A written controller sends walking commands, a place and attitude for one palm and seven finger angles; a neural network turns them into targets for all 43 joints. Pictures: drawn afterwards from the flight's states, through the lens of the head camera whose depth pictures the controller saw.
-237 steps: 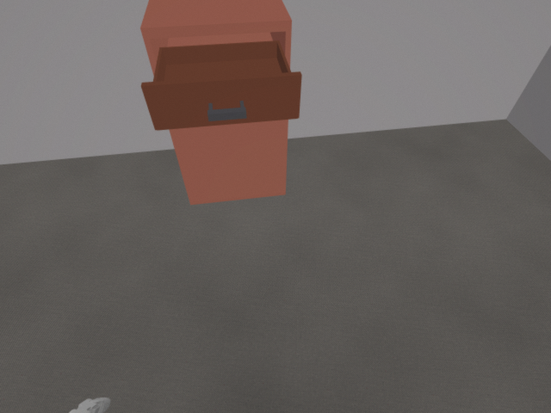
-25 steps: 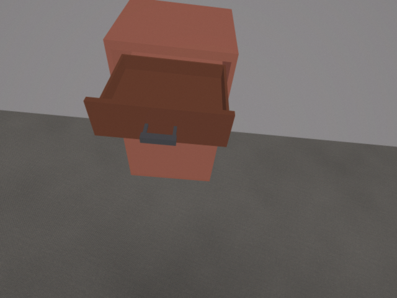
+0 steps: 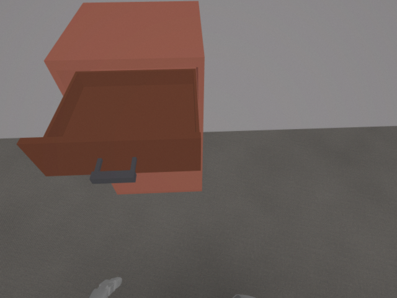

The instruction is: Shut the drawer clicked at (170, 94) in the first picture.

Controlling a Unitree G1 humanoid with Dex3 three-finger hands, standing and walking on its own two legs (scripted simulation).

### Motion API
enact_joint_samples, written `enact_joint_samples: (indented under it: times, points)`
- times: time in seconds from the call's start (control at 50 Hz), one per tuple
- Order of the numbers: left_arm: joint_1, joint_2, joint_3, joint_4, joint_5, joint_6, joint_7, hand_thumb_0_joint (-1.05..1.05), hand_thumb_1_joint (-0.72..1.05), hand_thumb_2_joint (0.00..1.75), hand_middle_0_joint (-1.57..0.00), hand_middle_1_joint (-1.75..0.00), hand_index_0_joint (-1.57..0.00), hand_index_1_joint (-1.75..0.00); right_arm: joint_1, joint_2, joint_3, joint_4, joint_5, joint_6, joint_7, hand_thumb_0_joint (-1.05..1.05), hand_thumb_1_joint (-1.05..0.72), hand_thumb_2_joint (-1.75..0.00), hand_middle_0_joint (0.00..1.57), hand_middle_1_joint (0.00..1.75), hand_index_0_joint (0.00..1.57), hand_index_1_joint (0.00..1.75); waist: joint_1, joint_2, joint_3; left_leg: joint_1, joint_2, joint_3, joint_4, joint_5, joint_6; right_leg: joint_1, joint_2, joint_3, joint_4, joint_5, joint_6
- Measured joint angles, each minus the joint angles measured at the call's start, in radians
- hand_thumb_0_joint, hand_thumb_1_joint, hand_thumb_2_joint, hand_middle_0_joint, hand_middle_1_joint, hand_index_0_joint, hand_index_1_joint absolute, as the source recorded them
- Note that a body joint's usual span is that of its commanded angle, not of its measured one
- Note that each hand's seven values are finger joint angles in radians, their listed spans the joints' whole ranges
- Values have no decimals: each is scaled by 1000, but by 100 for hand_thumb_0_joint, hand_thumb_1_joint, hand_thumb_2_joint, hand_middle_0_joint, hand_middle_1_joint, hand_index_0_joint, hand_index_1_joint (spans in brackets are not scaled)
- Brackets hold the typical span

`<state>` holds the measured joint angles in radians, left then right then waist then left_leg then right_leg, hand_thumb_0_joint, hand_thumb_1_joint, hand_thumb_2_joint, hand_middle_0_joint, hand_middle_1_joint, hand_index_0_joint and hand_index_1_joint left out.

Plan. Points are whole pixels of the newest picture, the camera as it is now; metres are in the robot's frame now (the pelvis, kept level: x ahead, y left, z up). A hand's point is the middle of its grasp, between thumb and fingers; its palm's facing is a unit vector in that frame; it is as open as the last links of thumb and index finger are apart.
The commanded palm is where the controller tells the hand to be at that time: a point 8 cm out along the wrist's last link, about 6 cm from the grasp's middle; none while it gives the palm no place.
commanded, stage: take the last steps up to it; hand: left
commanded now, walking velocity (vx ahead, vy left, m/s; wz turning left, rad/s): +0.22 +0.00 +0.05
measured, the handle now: (115, 169) +0.41 +0.22 -0.03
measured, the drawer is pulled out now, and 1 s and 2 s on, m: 0.30 0.30 0.30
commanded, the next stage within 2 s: come to a stop and stand still in 0.22 s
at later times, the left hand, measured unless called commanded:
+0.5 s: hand out of the picture +0.08 +0.18 -0.17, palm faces +0.09 -0.99 -0.15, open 7.4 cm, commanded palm none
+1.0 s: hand out of the picture +0.15 +0.14 -0.14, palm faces +0.07 -0.96 -0.27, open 7.4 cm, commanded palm none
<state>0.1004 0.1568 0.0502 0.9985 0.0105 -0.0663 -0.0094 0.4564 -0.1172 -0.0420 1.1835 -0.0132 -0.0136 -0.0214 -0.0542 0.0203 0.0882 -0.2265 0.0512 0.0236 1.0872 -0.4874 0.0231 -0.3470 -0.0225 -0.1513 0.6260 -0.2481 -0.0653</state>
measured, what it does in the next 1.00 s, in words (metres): walks ahead: left foot, then right foot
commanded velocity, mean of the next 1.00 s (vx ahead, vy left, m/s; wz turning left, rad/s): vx -0.01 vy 0.04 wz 0.01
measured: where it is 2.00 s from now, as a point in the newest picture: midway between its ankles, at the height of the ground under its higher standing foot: outside the picture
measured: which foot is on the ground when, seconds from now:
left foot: up 0.00-0.32, down 0.34-0.72, up 0.74-1.00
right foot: down 0.00-0.36, up 0.38-0.70, down 0.72-1.00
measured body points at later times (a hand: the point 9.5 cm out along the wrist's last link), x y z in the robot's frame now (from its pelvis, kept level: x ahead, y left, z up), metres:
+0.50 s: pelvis +0.13 +0.02 +0.02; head +0.14 +0.04 +0.46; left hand +0.08 +0.23 -0.15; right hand +0.22 -0.20 -0.13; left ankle +0.16 +0.12 -0.72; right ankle +0.10 -0.11 -0.70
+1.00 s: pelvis +0.10 -0.05 +0.02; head +0.13 -0.08 +0.47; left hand +0.15 +0.19 -0.12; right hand +0.13 -0.29 -0.15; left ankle +0.06 +0.10 -0.67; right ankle +0.12 -0.13 -0.72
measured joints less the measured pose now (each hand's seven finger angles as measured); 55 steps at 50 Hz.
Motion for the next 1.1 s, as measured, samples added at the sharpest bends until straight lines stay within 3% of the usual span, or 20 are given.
enact_joint_samples:
  times: [0.06, 0.16, 0.26, 0.34, 0.42, 0.52, 0.64, 0.7, 0.74, 0.8, 0.86, 0.92, 1.02, 1.1]
  points:
    - [45, -16, -2, 18, 1, 3, 18, 0, 91, 90, -20, -30, -20, -29, -70, -18, -11, -43, -9, 9, 3, 0, -91, -90, 20, 29, 20, 30, 5, 8, -21, -152, 30, 16, 80, 82, -7, 69, 14, -12, -85, 12, 5]
    - [115, 12, 10, 45, 6, 8, 30, -2, 95, 90, -20, -30, -20, -29, -185, -30, -19, -125, -15, 5, 9, 0, -91, -90, 20, 29, 20, 30, 23, 3, -54, -248, 64, 48, -146, 164, -36, 147, 29, -18, -189, 24, -1]
    - [186, 17, 1, 84, 10, 15, 19, -1, 93, 90, -20, -30, -20, -29, -267, -62, -21, -151, -14, -2, 17, 1, -94, -90, 20, 29, 20, 30, 64, -8, -59, -202, 49, 62, -364, 196, -41, 206, 33, -10, -211, -8, 15]
    - [245, 16, -2, 116, 5, 29, 17, 0, 92, 90, -20, -30, -20, -29, -295, -64, -7, -157, -13, -24, 17, 0, -93, -90, 19, 29, 20, 30, 85, -27, -57, -87, 24, 83, -547, 288, -26, 227, 24, -7, -143, -83, 40]
    - [253, 15, -13, 147, -2, 61, 28, 0, 92, 90, -20, -30, -19, -29, -313, -33, 20, -149, -15, -31, -3, 0, -92, -90, 20, 29, 20, 30, 99, -74, -39, -46, -8, 117, -546, 257, 15, 140, -11, 57, 103, -250, 62]
    - [216, -3, -27, 141, -4, 83, 37, 0, 91, 90, -20, -30, -19, -29, -338, -7, 23, -126, 4, -8, -30, -1, -94, -90, 20, 30, 20, 30, 96, -75, -10, 10, -26, 126, -637, 292, 14, 76, -42, 104, 117, -207, 89]
    - [168, 3, -9, 82, 5, 110, 40, 0, 91, 90, -20, -30, -19, -29, -360, -21, 0, -134, -4, 30, -23, -2, -94, -90, 20, 30, 20, 30, 84, -51, 7, -7, -5, 122, -633, 299, -9, 25, -42, 109, 140, -186, 90]
    - [157, 15, -4, 54, 8, 98, 42, 0, 91, 90, -20, -30, -19, -29, -351, -32, -9, -136, -5, 43, -14, -1, -93, -90, 20, 30, 20, 30, 82, -39, 2, -33, 8, 118, -591, 286, -33, 67, -36, 99, 21, -78, 87]
    - [152, 16, -6, 51, 13, 84, 44, 0, 91, 90, -20, -30, -19, -29, -343, -44, -17, -135, 1, 50, -7, -1, -92, -90, 20, 30, 20, 30, 79, -24, -2, -58, 16, 106, -539, 249, -47, 82, -25, 99, -20, -48, 57]
    - [143, 5, -15, 52, 15, 78, 40, 0, 91, 90, -20, -30, -19, -29, -321, -63, -25, -134, 1, 74, -1, -1, -92, -90, 20, 30, 20, 30, 69, 1, -15, -93, -10, 46, -417, 80, -43, 87, -14, 87, -34, -59, 27]
    - [133, -4, -19, 49, 14, 76, 37, 0, 91, 90, -20, -30, -20, -29, -298, -75, -27, -126, 0, 79, 3, 0, -91, -90, 20, 29, 20, 30, 67, 4, -27, -114, -39, 13, -277, 50, -44, 100, -13, 89, -87, -25, 17]
    - [119, -8, -16, 37, 13, 73, 37, 0, 91, 90, -20, -30, -20, -29, -271, -82, -27, -123, -1, 79, 5, 0, -91, -90, 20, 29, 20, 30, 64, 1, -31, -106, -49, 2, -227, 52, -55, 105, -15, 84, -126, 3, 12]
    - [102, 1, -6, 20, 15, 65, 40, 0, 91, 90, -20, -30, -20, -29, -244, -83, -21, -120, -1, 81, 5, 0, -91, -90, 20, 29, 20, 30, 78, -14, -29, -57, -48, -4, -306, 37, -62, 95, -22, 79, -160, 38, 9]
    - [107, 15, 0, 30, 15, 70, 38, 0, 91, 90, -20, -30, -20, -29, -240, -78, -14, -125, 1, 70, 4, 0, -91, -90, 20, 29, 20, 30, 86, -29, -33, -1, -42, -2, -454, 79, -54, 79, -25, 80, -167, 59, 18]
